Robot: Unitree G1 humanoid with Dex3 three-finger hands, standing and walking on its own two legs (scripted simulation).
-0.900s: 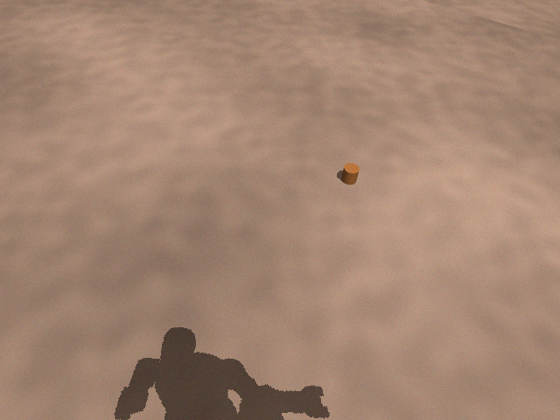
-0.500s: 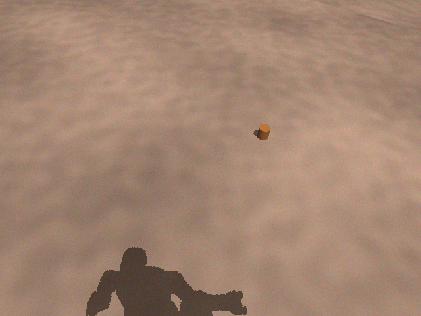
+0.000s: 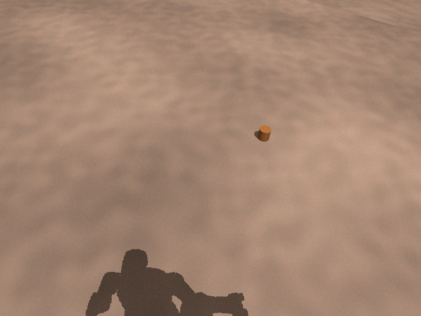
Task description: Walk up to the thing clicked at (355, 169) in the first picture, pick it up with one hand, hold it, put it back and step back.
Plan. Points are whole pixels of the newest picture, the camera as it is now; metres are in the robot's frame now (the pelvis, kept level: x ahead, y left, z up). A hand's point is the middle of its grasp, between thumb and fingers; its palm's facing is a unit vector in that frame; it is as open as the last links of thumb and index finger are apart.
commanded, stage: stand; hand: left
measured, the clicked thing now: (264, 133) +1.36 -0.40 -0.74
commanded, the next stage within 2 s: walk up in 0.22 s
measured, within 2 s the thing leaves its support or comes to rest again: neither
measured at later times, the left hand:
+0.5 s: hand out of the picture +0.15 +0.23 -0.14, palm faces -0.19 -0.91 -0.37, open 7.4 cm
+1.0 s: hand (165, 225) +0.39 +0.12 -0.18, palm faces -0.39 -0.86 -0.32, open 7.4 cm
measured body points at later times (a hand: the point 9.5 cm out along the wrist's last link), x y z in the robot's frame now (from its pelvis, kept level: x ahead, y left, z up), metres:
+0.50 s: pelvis +0.05 -0.05 -0.01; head +0.05 -0.06 +0.44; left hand +0.16 +0.28 -0.12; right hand +0.05 -0.41 -0.13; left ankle +0.00 +0.12 -0.75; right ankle +0.10 -0.22 -0.73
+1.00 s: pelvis +0.25 -0.12 -0.03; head +0.26 -0.09 +0.42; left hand +0.41 +0.16 -0.16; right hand +0.19 -0.45 -0.11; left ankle +0.33 -0.03 -0.75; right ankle +0.15 -0.23 -0.69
